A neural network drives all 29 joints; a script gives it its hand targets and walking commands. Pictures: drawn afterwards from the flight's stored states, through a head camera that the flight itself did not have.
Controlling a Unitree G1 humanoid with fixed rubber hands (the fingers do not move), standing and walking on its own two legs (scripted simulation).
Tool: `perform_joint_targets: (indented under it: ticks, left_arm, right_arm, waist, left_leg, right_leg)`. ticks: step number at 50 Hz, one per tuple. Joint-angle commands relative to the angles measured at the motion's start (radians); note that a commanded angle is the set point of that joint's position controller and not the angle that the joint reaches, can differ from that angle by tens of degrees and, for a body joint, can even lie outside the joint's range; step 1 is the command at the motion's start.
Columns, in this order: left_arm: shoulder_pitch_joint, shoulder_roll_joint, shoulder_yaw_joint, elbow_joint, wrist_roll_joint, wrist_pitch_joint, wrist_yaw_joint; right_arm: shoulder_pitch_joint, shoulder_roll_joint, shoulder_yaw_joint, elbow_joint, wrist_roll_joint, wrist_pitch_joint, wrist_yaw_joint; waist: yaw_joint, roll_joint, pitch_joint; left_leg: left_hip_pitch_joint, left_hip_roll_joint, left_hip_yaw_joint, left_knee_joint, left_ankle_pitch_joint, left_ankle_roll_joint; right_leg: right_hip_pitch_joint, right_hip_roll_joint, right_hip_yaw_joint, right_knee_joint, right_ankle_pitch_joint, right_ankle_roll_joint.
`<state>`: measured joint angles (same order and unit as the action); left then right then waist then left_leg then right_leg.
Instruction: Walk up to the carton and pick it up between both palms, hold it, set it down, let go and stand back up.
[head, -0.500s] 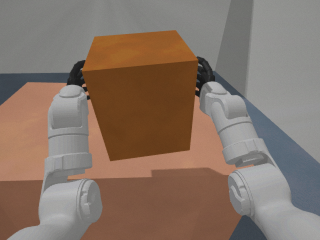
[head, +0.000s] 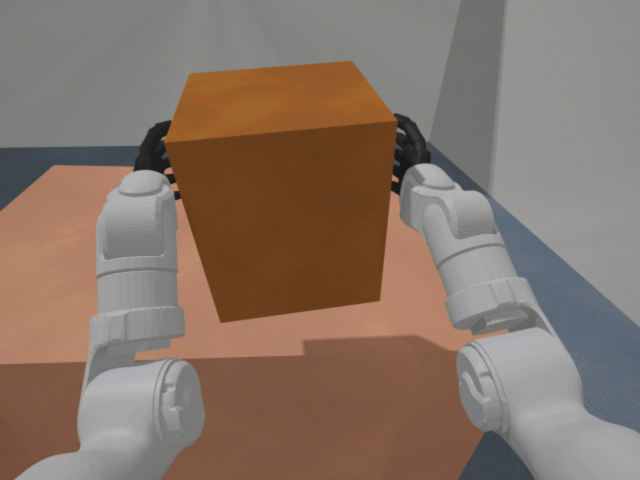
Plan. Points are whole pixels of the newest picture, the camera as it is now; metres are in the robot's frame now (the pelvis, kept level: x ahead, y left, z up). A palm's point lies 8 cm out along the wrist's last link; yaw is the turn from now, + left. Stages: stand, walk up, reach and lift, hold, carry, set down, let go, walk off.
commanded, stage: hold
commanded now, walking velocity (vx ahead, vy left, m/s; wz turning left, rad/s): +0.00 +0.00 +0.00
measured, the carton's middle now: (287, 190) +0.40 +0.01 +0.24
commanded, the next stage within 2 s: none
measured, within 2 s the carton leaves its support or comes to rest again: neither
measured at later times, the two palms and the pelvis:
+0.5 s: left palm (152, 184) +0.36 +0.16 +0.27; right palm (413, 175) +0.35 -0.14 +0.28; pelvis +0.00 +0.00 +0.00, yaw +0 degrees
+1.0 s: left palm (153, 183) +0.36 +0.16 +0.27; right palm (414, 175) +0.35 -0.14 +0.28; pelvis +0.00 +0.00 +0.00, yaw +0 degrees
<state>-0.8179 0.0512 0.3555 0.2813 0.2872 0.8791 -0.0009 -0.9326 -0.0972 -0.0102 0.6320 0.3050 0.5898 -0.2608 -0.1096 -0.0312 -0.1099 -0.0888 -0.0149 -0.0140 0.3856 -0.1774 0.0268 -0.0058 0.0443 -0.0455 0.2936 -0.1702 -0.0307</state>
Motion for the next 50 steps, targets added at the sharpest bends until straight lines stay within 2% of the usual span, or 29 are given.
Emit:
perform_joint_targets:
  ticks: [1, 6, 10, 13, 18, 24, 26, 30, 34, 38, 42, 46, 50]
  left_arm:
    - [-0.826, -0.564, -0.439, -0.156, -0.209, -0.092, -0.165]
    - [-0.824, -0.563, -0.438, -0.161, -0.208, -0.093, -0.158]
    - [-0.830, -0.560, -0.447, -0.185, -0.214, -0.091, -0.157]
    - [-0.822, -0.551, -0.427, -0.147, -0.206, -0.087, -0.162]
    - [-0.824, -0.556, -0.438, -0.166, -0.212, -0.087, -0.163]
    - [-0.844, -0.564, -0.432, -0.128, -0.209, -0.089, -0.167]
    - [-0.853, -0.563, -0.432, -0.125, -0.211, -0.093, -0.165]
    - [-0.846, -0.561, -0.440, -0.148, -0.223, -0.097, -0.160]
    - [-0.838, -0.553, -0.427, -0.138, -0.207, -0.097, -0.160]
    - [-0.845, -0.566, -0.439, -0.147, -0.217, -0.097, -0.160]
    - [-0.845, -0.551, -0.412, -0.107, -0.200, -0.095, -0.163]
    - [-0.852, -0.562, -0.422, -0.128, -0.209, -0.099, -0.158]
    - [-0.850, -0.565, -0.419, -0.116, -0.209, -0.099, -0.160]
  right_arm:
    - [-0.789, 0.603, 0.260, -0.292, 0.151, -0.033, 0.124]
    - [-0.782, 0.604, 0.263, -0.282, 0.152, -0.031, 0.129]
    - [-0.781, 0.611, 0.271, -0.303, 0.156, -0.031, 0.124]
    - [-0.783, 0.606, 0.260, -0.280, 0.147, -0.027, 0.126]
    - [-0.777, 0.603, 0.265, -0.289, 0.157, -0.025, 0.120]
    - [-0.788, 0.599, 0.234, -0.245, 0.134, -0.022, 0.131]
    - [-0.795, 0.609, 0.234, -0.251, 0.133, -0.027, 0.133]
    - [-0.796, 0.606, 0.260, -0.279, 0.153, -0.029, 0.127]
    - [-0.793, 0.606, 0.257, -0.270, 0.154, -0.028, 0.127]
    - [-0.803, 0.611, 0.254, -0.281, 0.149, -0.033, 0.129]
    - [-0.797, 0.600, 0.233, -0.242, 0.134, -0.028, 0.131]
    - [-0.806, 0.617, 0.250, -0.270, 0.148, -0.033, 0.129]
    - [-0.815, 0.605, 0.239, -0.269, 0.142, -0.035, 0.126]
  waist:
    - [-0.013, 0.091, -0.320]
    - [-0.004, 0.094, -0.324]
    - [-0.009, 0.088, -0.344]
    - [-0.003, 0.073, -0.311]
    - [-0.008, 0.091, -0.321]
    - [-0.014, 0.100, -0.278]
    - [-0.012, 0.091, -0.296]
    - [-0.012, 0.090, -0.345]
    - [-0.005, 0.087, -0.310]
    - [-0.011, 0.089, -0.332]
    - [-0.004, 0.084, -0.284]
    - [-0.004, 0.084, -0.330]
    - [-0.008, 0.092, -0.319]
  left_leg:
    - [0.092, -0.005, -0.026, -0.056, 0.180, -0.058]
    - [0.099, -0.005, -0.026, -0.057, 0.186, -0.059]
    - [0.111, -0.005, -0.028, -0.049, 0.209, -0.059]
    - [0.092, -0.007, -0.024, -0.059, 0.166, -0.053]
    - [0.103, -0.007, -0.025, -0.050, 0.195, -0.058]
    - [0.070, 0.001, -0.028, -0.076, 0.111, -0.055]
    - [0.066, 0.000, -0.027, -0.074, 0.116, -0.053]
    - [0.097, -0.007, -0.030, -0.049, 0.198, -0.061]
    - [0.087, -0.006, -0.027, -0.060, 0.172, -0.056]
    - [0.094, -0.003, -0.029, -0.061, 0.156, -0.053]
    - [0.069, -0.002, -0.028, -0.074, 0.118, -0.048]
    - [0.085, -0.007, -0.028, -0.059, 0.163, -0.050]
    - [0.075, -0.006, -0.027, -0.065, 0.126, -0.051]
  right_leg:
    - [0.039, 0.008, 0.029, -0.028, 0.189, 0.075]
    - [0.032, 0.011, 0.030, -0.026, 0.193, 0.075]
    - [0.043, 0.011, 0.030, -0.026, 0.220, 0.075]
    - [0.027, 0.009, 0.034, -0.033, 0.184, 0.078]
    - [0.032, 0.007, 0.035, -0.029, 0.217, 0.077]
    - [0.008, 0.009, 0.031, -0.035, 0.130, 0.067]
    - [0.015, 0.006, 0.032, -0.035, 0.133, 0.069]
    - [0.039, 0.007, 0.035, -0.026, 0.217, 0.075]
    - [0.029, 0.006, 0.034, -0.032, 0.192, 0.075]
    - [0.026, 0.006, 0.035, -0.031, 0.172, 0.073]
    - [0.007, 0.005, 0.035, -0.038, 0.137, 0.074]
    - [0.028, 0.006, 0.037, -0.030, 0.188, 0.076]
    - [0.019, 0.005, 0.036, -0.034, 0.151, 0.074]
